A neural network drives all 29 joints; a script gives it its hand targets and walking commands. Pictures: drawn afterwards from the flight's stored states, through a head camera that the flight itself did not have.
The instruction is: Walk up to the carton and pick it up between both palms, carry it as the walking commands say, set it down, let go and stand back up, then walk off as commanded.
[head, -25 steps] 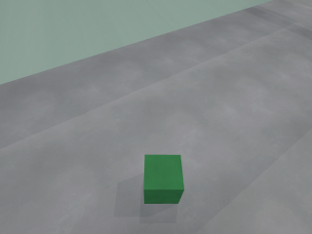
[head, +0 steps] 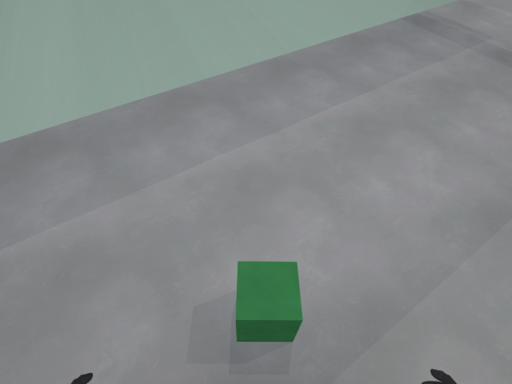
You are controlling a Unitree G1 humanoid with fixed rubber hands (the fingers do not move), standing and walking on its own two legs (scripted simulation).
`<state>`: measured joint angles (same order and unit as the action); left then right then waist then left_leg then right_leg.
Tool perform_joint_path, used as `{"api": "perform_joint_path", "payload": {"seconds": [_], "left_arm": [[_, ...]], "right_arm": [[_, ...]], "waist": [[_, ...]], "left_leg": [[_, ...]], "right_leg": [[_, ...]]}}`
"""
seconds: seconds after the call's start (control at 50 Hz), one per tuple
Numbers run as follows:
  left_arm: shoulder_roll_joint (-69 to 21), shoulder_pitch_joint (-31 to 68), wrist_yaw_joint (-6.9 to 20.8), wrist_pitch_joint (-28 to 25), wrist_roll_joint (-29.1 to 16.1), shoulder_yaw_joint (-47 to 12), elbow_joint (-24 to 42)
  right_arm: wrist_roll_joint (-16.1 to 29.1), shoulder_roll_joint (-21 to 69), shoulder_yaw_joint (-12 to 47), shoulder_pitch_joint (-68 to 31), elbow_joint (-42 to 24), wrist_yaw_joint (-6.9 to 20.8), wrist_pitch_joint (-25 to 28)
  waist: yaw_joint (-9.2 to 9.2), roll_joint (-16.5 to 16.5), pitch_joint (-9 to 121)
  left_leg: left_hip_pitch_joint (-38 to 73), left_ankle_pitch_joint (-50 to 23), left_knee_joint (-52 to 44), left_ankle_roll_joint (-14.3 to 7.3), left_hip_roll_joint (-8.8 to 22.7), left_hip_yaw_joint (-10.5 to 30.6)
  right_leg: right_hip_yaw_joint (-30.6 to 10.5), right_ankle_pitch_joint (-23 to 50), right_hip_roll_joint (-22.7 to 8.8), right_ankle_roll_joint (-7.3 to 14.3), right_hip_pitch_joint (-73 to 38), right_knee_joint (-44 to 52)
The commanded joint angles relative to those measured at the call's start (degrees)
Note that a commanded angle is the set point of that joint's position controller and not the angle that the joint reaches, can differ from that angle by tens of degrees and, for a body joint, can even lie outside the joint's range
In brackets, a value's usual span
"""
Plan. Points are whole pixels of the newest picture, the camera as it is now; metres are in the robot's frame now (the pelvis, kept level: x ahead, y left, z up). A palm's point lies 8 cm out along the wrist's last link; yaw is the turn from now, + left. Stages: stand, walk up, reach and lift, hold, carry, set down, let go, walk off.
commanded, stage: walk up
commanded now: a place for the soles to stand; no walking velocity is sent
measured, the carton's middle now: (266, 302) +0.48 -0.05 -0.66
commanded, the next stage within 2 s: reach and lift in 1.96 s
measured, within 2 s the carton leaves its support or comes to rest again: neither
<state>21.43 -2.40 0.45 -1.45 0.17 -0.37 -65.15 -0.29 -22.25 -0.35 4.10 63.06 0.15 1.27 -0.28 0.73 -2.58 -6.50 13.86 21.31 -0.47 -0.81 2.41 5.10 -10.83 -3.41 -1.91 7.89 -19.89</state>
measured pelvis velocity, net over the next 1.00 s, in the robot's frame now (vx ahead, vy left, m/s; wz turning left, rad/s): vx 0.05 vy -0.05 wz -0.03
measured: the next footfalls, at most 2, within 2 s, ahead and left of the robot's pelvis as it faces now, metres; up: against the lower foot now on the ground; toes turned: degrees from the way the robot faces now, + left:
none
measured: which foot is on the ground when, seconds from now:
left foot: down 0.00-1.00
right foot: down 0.00-1.00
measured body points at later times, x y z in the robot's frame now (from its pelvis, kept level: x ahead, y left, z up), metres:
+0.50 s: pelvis +0.02 -0.04 -0.01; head +0.05 -0.03 +0.44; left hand +0.11 +0.28 -0.13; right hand +0.07 -0.38 -0.12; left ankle -0.01 +0.09 -0.73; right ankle +0.00 -0.14 -0.75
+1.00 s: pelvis +0.05 -0.05 +0.00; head +0.07 -0.05 +0.45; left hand +0.16 +0.25 -0.13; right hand +0.16 -0.36 -0.11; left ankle +0.03 +0.08 -0.75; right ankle +0.00 -0.14 -0.75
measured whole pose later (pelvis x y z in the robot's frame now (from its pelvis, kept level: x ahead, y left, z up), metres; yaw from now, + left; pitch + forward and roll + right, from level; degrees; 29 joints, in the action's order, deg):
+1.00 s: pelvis +0.05 -0.05 +0.00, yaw -2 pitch -1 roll +0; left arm 21.1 -3.7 0.8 0.5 0.3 1.4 -61.9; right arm -0.6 -20.9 -0.5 3.6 59.5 -1.2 1.7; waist -0.3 1.3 -3.2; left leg -6.7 13.4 21.5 1.5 2.7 -3.5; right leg 3.8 -15.2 1.1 2.2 4.4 -20.7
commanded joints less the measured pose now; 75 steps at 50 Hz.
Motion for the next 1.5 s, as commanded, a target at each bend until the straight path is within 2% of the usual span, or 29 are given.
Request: {"api": "perform_joint_path", "payload": {"seconds": [0.0, 0.16, 0.18, 0.22, 0.24, 0.26, 0.3, 0.32, 0.34, 0.36, 0.38, 0.4, 0.42, 0.44, 0.48, 0.5, 0.52, 0.54, 0.56, 0.58, 0.6, 0.66, 0.7, 0.76, 0.96, 1.0, 1.04, 1.1, 1.48], "left_arm": [[11.9, 2.17, -0.59, -0.84, 0.15, 2.21, 2.64], [11.74, 2.12, -0.62, -0.63, 0.19, 2.39, 2.36], [13.49, 1.82, 0.33, 0.65, 1.14, 4.11, 4.32], [12.17, 3.37, 0.96, 1.51, 1.18, 4.39, 6.29], [11.27, 3.55, 1.23, 1.88, 1.22, 4.36, 6.99], [11.49, 3.09, 1.47, 2.03, 1.36, 4.6, 7.71], [11.79, 1.48, 1.83, 1.93, 1.46, 5.04, 8.64], [11.73, -0.22, 1.86, 1.72, 1.61, 5.28, 8.28], [11.74, -1.92, 1.92, 1.42, 1.65, 5.32, 7.84], [13.87, -3.43, 1.81, 1.08, 1.84, 5.9, 7.47], [16.77, -5.4, 1.68, 0.92, 1.51, 6.55, 7.59], [17.31, -5.98, 1.61, 1.05, 1.14, 6.74, 7.89], [17.23, -6.42, 1.39, 1.23, 1.37, 6.7, 8.54], [17.01, -6.57, 1.13, 1.41, 1.68, 6.57, 8.99], [15.85, -4.35, 0.83, 1.73, 1.66, 5.93, 10.36], [14.85, -2.43, 0.9, 1.94, 1.43, 5.42, 11.33], [13.51, -0.7, 0.67, 2.03, 0.58, 4.87, 11.05], [11.45, 0.33, 0.76, 1.92, -0.06, 4.23, 11.75], [10.23, 0.08, 1.04, 2.01, -0.4, 4.05, 11.65], [11.53, -2.21, 0.92, 2.26, -0.26, 4.6, 9.58], [11.24, -2.97, 0.99, 2.02, -0.12, 4.43, 8.27], [12.12, -2.32, 0.95, 1.11, 0.31, 4.08, 6.85], [12.64, -2.2, 0.48, 0.87, 0.32, 4.16, 6.24], [12.1, -2.03, -0.01, 0.93, -0.02, 3.99, 6.05], [10.89, -0.57, -0.07, 1.29, 0.23, 3.83, 5.71], [11.17, -0.69, -0.05, 1.23, 0.27, 3.75, 5.43], [11.38, -0.33, -0.08, 1.14, 0.32, 3.94, 5.42], [11.32, 0.21, 0.11, 1.19, 0.38, 3.82, 5.37], [11.29, 0.11, 0.46, 1.24, 0.57, 3.6, 4.96]], "right_arm": [[-0.14, -11.03, -2.29, -1.23, -2.57, -0.63, 0.76], [-0.11, -10.86, -2.45, -0.32, -2.36, -0.72, 0.55], [-0.11, -14.19, -3.8, 3.04, -3.01, -1.43, 1.55], [-0.33, -16.08, -4.72, 6.06, -3.57, -1.93, 1.92], [-0.52, -17.04, -5.24, 6.6, -4.02, -2.1, 1.91], [-0.61, -17.14, -5.5, 6.03, -5.2, -2.1, 1.93], [-0.71, -16.84, -5.78, 4.61, -7.18, -2.16, 1.92], [-0.59, -16.04, -5.73, 3.88, -8.28, -2.19, 1.86], [-0.39, -15.12, -5.49, 3.33, -8.94, -2.12, 1.7], [-0.09, -13.49, -5.07, 3.48, -9.65, -1.97, 1.51], [0.16, -10.93, -4.38, 3.07, -10.91, -1.83, 1.43], [0.32, -9.73, -4.04, 2.89, -11.01, -2.0, 1.26], [0.23, -10.26, -3.93, 3.36, -10.93, -2.14, 1.23], [0.23, -10.67, -3.84, 4.42, -10.75, -2.13, 1.39], [0.18, -10.23, -3.82, 7.26, -9.98, -2.06, 1.9], [-0.03, -10.12, -4.09, 9.6, -8.94, -2.12, 2.05], [-0.77, -10.11, -4.02, 9.87, -7.75, -2.03, 2.09], [-1.49, -12.54, -4.64, 9.37, -7.9, -2.19, 2.26], [-1.51, -14.65, -4.63, 7.64, -8.33, -2.24, 2.66], [-0.92, -16.78, -4.73, 5.56, -8.21, -2.16, 2.77], [-0.7, -15.29, -4.23, 4.16, -8.43, -1.94, 2.51], [0.04, -11.17, -3.05, 2.19, -7.58, -1.9, 1.91], [0.19, -10.72, -2.77, 2.63, -6.73, -1.92, 1.77], [0.35, -10.99, -2.73, 2.13, -6.45, -2.03, 1.56], [-0.34, -9.79, -2.59, -0.54, -5.99, -2.01, 1.17], [-0.43, -10.33, -2.69, -0.9, -5.99, -2.0, 1.11], [-0.37, -9.83, -2.64, -0.71, -5.88, -1.92, 1.14], [-0.43, -9.74, -2.59, -0.73, -5.63, -1.85, 1.31], [-0.49, -10.44, -2.85, 1.03, -4.92, -1.6, 1.74]], "waist": [[0.17, -0.21, 5.7], [0.21, -0.22, 5.3], [1.01, 2.48, 4.92], [2.58, -3.1, 2.38], [2.72, -6.29, -0.02], [2.34, -7.06, -1.03], [0.93, -8.09, -0.96], [-0.15, -6.64, -0.1], [-1.01, -5.52, 0.96], [-1.57, -0.86, 3.04], [-2.25, 5.08, 4.3], [-2.53, 7.82, 3.69], [-2.73, 8.17, 2.81], [-2.31, 7.77, 1.77], [0.09, 8.25, 0.54], [1.43, 7.87, 1.66], [2.4, 4.82, 2.63], [2.7, 0.64, 4.07], [1.33, -3.02, 4.31], [0.13, -5.04, 3.01], [-0.35, -4.87, 2.83], [-0.1, -1.68, 3.05], [0.33, -0.59, 5.16], [0.46, 1.2, 6.62], [0.36, 1.29, 6.04], [0.32, -0.26, 5.9], [0.24, 1.82, 5.38], [0.34, 1.11, 4.52], [0.4, -0.29, 3.33]], "left_leg": [[-1.38, -16.98, -3.32, -1.2, 6.87, 3.29], [-0.66, -17.04, -3.91, -0.95, 6.81, 2.51], [0.13, -14.09, -1.32, -2.44, 7.83, 4.28], [2.6, -8.74, -3.38, -5.94, 11.73, 10.96], [2.46, -5.27, -4.78, -7.78, 14.23, 13.97], [1.44, -4.61, -5.15, -9.47, 16.27, 15.87], [-0.73, -8.84, -3.02, -10.3, 16.89, 14.33], [-1.8, -11.13, -0.59, -9.26, 15.75, 11.66], [-4.12, -12.12, 1.94, -6.68, 13.12, 7.69], [-7.92, -10.69, 7.02, -3.81, 8.56, 2.96], [-13.28, -4.74, 13.48, -0.96, 2.63, -2.46], [-15.42, 4.86, 16.53, -0.12, 0.46, -5.24], [-17.11, 14.99, 19.64, -0.4, 0.47, -4.58], [-16.51, 18.27, 19.62, -0.79, 1.74, -3.18], [-13.21, 12.78, 11.37, -1.57, 2.26, -4.24], [-7.55, 5.39, 4.87, -1.46, 1.59, -5.43], [-0.39, -5.47, -1.27, -0.85, 2.42, -4.51], [6.02, -13.76, -3.81, -1.81, 8.04, 2.14], [5.0, -12.64, -5.44, -4.27, 14.05, 10.05], [-1.52, -12.35, -2.88, -8.33, 17.39, 11.26], [-2.88, -13.44, -1.48, -7.27, 15.57, 8.6], [-2.0, -16.69, 1.17, -1.31, 7.36, -0.88], [0.46, -19.8, 1.97, -1.17, 7.38, -1.84], [2.42, -23.99, 2.07, -1.46, 8.09, -2.42], [2.56, -20.86, -0.07, -1.18, 8.65, -3.31], [2.6, -20.49, -0.47, -1.05, 8.79, -3.43], [2.47, -18.7, -1.15, -1.02, 8.73, -3.25], [2.66, -17.38, -1.81, -1.06, 8.74, -3.04], [2.19, -13.02, -4.54, -1.23, 9.43, -2.26]], "right_leg": [[-3.88, 10.58, -5.59, 2.48, -6.1, 1.83], [-3.95, 11.05, -5.55, 2.55, -6.54, 2.08], [-2.77, 5.02, -2.81, 3.52, -4.06, -2.54], [-1.96, -4.17, -0.69, 3.58, 5.57, -8.05], [-2.01, -9.07, 0.07, 3.39, 9.91, -9.85], [-3.27, -11.87, -0.16, 3.36, 11.43, -12.06], [-5.05, -12.57, -0.83, 3.55, 10.49, -12.99], [-4.66, -9.04, -0.75, 3.71, 7.83, -10.06], [-4.84, -3.24, -0.7, 4.07, 3.24, -5.62], [-8.16, 1.86, -3.27, 5.15, -3.21, -2.02], [-15.47, 2.63, -8.55, 8.1, -8.45, 1.88], [-17.6, 5.86, -12.13, 12.18, -9.58, 1.62], [-19.65, 9.71, -14.71, 15.07, -9.2, 1.57], [-18.95, 11.67, -14.67, 16.04, -7.5, 1.3], [-13.51, 15.9, -11.58, 13.58, -5.45, -0.73], [-10.19, 16.39, -9.48, 11.37, -3.13, -2.49], [-8.55, 16.31, -8.78, 8.56, 1.34, -3.52], [-7.44, 11.5, -6.26, 5.12, 6.33, -6.32], [-5.48, 2.91, -1.71, 2.22, 7.55, -8.24], [-5.84, -6.94, -0.58, 1.8, 2.48, -7.36], [-6.51, -5.7, -1.07, 2.49, -0.11, -4.34], [-8.72, 12.11, -4.4, 4.32, -3.32, 0.65], [-8.25, 21.21, -5.01, 4.58, -5.21, -0.33], [-6.91, 26.27, -4.27, 3.77, -6.28, -0.91], [-6.82, 20.28, -3.88, 3.13, -5.21, 1.09], [-7.13, 19.43, -4.03, 3.09, -5.23, 1.59], [-7.2, 17.32, -3.88, 3.07, -4.68, 2.23], [-7.6, 14.76, -3.83, 3.25, -3.64, 2.88], [-8.91, 8.0, -3.38, 3.43, -2.09, 3.79]]}}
